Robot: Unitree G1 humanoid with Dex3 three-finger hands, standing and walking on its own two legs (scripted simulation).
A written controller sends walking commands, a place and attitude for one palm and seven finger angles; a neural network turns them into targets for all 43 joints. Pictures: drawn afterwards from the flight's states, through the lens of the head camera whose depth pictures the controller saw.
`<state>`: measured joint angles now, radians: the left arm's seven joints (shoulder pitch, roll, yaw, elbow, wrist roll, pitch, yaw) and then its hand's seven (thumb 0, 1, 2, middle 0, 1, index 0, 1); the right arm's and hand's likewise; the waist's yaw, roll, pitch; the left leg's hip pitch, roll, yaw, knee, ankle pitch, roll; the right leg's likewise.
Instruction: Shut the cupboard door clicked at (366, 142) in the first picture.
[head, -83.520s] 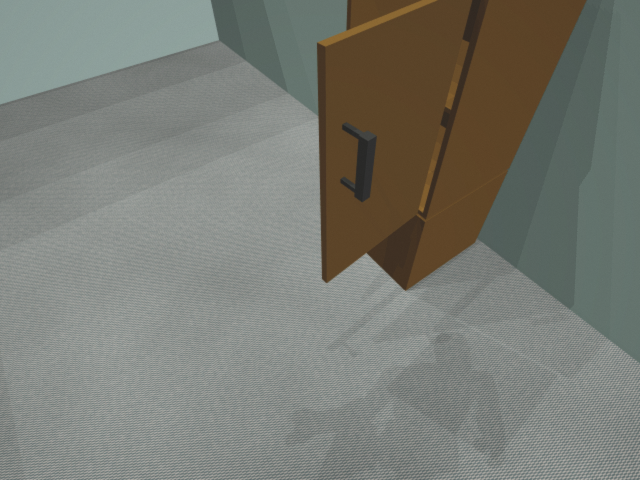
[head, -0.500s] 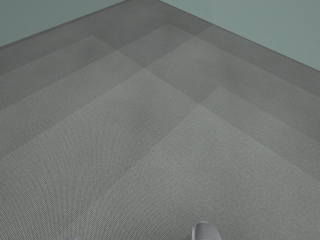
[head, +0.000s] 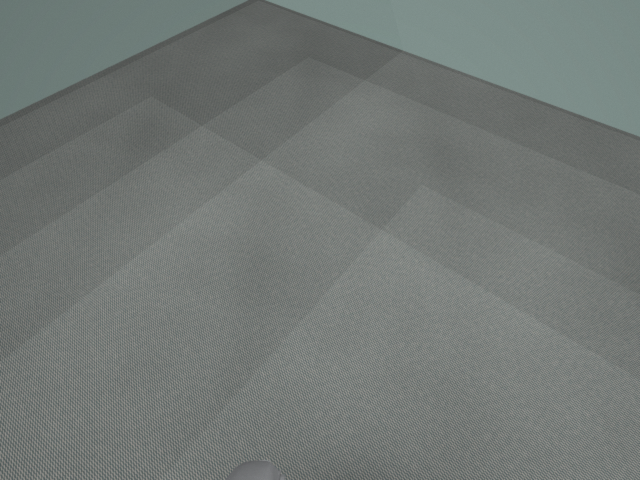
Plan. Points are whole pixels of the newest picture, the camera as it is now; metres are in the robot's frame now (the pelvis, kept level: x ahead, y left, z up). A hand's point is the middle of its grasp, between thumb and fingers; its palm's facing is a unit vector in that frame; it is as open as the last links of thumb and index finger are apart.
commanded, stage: turn to face it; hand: left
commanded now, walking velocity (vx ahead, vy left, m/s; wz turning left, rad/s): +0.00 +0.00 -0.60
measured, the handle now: out of the picture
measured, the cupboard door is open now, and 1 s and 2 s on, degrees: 3 3 3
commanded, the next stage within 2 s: none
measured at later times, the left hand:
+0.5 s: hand (187, 443) +0.19 +0.21 -0.17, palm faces -0.27 -0.94 -0.22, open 7.4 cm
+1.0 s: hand (240, 388) +0.27 +0.15 -0.18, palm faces -0.55 -0.81 -0.19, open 7.4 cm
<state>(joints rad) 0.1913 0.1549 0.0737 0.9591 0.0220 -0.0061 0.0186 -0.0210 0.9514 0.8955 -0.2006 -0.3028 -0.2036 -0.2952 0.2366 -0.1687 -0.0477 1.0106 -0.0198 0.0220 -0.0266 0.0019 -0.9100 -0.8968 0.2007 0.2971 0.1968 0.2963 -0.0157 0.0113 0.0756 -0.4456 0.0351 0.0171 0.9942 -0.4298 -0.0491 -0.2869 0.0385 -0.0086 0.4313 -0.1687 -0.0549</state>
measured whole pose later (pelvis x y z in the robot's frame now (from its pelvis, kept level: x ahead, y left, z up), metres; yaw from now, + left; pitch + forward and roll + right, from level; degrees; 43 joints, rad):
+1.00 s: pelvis +0.08 +0.03 -0.01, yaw -36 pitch +1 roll -1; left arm 0.17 0.25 0.09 0.90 0.02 0.08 -0.03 0.01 0.91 0.90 -0.20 -0.30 -0.20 -0.29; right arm 0.24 -0.20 -0.02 0.88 -0.03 0.00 -0.02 0.00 -0.91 -0.90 0.20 0.30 0.20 0.30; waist -0.01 -0.04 0.07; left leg -0.32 0.07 0.10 0.61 -0.30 0.01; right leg -0.45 0.03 0.04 0.97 -0.49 0.03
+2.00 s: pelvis +0.08 -0.01 -0.01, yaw -72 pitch +0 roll -2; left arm 0.13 0.25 0.09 0.88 0.02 0.07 -0.05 0.01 0.91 0.90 -0.19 -0.30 -0.20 -0.29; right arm 0.24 -0.23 -0.04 0.89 -0.03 0.02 -0.02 0.00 -0.90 -0.90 0.21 0.30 0.20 0.30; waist -0.01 0.03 0.10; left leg -0.22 0.18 0.22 0.58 -0.34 -0.04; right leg -0.34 -0.02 -0.08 0.72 -0.39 0.03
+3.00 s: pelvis +0.06 -0.05 +0.00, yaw -106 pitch +1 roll +0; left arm 0.17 0.21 0.05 0.90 0.02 0.03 -0.01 0.01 0.91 0.90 -0.20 -0.30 -0.20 -0.29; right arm 0.19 -0.27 -0.06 0.91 -0.02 0.06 -0.01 0.00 -0.91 -0.90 0.20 0.30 0.20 0.30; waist -0.02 0.03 0.07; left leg -0.50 0.08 0.04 1.07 -0.40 -0.10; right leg -0.25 0.03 0.01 0.50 -0.26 -0.04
